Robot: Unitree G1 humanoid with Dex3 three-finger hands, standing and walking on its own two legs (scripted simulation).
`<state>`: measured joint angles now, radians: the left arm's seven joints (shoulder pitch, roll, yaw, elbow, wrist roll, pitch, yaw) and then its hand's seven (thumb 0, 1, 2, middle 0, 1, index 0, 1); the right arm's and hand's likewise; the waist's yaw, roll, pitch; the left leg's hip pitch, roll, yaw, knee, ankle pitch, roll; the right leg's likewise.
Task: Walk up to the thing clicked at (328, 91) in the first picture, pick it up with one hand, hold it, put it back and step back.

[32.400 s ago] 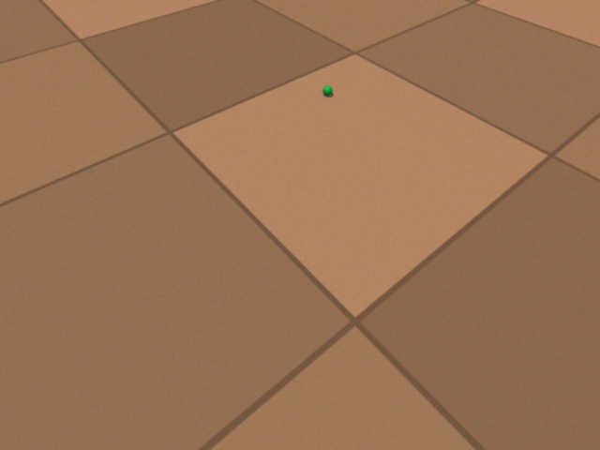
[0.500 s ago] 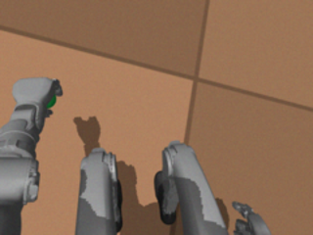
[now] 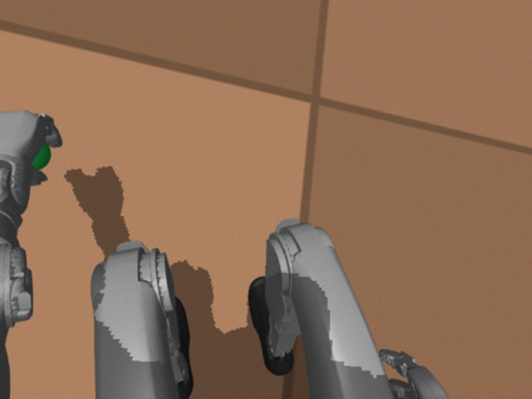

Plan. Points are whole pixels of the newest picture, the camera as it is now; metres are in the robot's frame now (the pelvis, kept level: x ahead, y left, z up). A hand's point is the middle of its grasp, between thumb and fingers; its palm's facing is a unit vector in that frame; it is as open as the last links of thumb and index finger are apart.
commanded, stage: crouch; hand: left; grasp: from above
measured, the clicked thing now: (28, 152) +0.47 +0.30 -0.19
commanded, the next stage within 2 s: lower in 0.26 s
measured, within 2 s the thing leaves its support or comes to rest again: rests again in 1.84 s
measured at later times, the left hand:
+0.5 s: hand (31, 164) +0.46 +0.31 -0.22, palm faces -0.48 -0.08 -0.87, open 7.2 cm
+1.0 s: hand (49, 168) +0.47 +0.30 -0.27, palm faces -0.47 -0.09 -0.88, open 7.2 cm
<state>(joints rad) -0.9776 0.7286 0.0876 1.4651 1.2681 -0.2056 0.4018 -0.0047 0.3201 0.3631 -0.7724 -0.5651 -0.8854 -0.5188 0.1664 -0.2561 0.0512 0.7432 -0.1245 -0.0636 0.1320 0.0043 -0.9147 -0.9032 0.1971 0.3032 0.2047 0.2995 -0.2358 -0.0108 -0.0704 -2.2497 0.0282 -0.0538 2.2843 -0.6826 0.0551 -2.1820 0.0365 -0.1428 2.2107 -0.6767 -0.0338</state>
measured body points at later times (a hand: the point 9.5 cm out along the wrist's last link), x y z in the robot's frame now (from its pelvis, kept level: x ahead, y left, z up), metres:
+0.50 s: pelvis +0.00 +0.00 -0.03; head +0.26 +0.08 +0.33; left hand +0.48 +0.31 -0.17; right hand +0.05 -0.27 -0.13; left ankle +0.08 +0.11 -0.33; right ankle +0.09 -0.10 -0.33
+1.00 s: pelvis +0.00 +0.00 -0.06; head +0.28 +0.09 +0.29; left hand +0.49 +0.30 -0.22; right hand +0.04 -0.26 -0.14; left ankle +0.08 +0.11 -0.33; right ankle +0.09 -0.10 -0.33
